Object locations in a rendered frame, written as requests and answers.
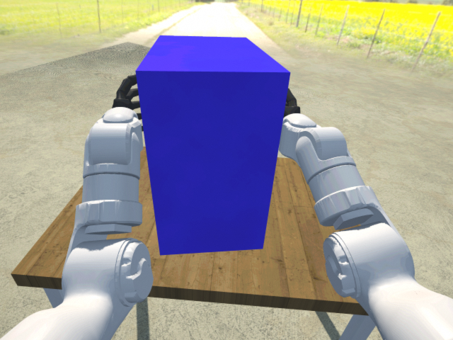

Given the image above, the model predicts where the table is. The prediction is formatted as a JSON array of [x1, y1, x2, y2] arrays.
[[11, 147, 376, 340]]

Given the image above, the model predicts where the robot right hand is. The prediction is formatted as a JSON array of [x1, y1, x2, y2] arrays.
[[284, 89, 300, 117]]

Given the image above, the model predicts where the robot right upper arm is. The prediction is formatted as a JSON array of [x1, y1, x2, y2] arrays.
[[323, 221, 453, 340]]

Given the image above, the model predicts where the robot left upper arm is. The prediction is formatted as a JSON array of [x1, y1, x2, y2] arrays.
[[0, 238, 154, 340]]

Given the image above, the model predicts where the robot left forearm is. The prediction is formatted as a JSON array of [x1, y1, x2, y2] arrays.
[[62, 107, 143, 295]]

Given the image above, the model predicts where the robot right forearm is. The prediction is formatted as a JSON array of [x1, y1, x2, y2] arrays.
[[279, 113, 415, 276]]

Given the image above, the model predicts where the carton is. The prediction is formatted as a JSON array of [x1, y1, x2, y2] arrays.
[[136, 35, 290, 255]]

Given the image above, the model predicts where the robot left hand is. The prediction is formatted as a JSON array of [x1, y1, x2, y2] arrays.
[[112, 74, 144, 131]]

